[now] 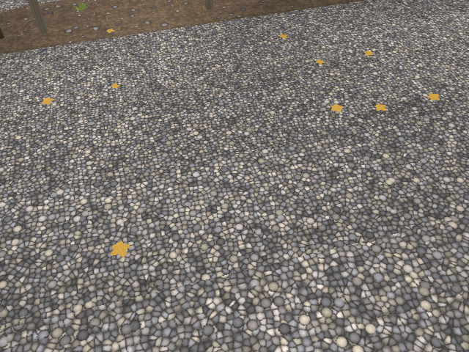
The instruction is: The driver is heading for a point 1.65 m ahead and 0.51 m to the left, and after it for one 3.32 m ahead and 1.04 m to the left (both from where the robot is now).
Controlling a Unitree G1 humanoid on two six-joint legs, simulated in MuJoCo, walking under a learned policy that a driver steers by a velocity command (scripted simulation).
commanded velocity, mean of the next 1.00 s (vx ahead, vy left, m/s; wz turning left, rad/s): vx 0.10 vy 0.00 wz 0.38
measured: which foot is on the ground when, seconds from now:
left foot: up 0.00-0.34, down 0.36-0.78, up 0.80-1.00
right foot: down 0.00-0.38, up 0.40-0.74, down 0.76-1.00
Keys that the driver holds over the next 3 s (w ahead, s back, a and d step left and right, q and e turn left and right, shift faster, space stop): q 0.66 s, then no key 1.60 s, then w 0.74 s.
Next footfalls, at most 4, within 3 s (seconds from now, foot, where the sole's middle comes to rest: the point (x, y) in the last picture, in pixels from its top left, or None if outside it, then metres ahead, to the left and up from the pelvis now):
0.36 left None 0.34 0.19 -0.94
0.76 right None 0.41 -0.02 -0.94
1.06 left None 0.29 0.18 -0.94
2.58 left None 0.39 0.24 -0.94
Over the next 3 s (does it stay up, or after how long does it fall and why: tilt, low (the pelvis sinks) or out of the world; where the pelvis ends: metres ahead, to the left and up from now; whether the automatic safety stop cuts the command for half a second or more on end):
stays up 0.56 0.21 -0.19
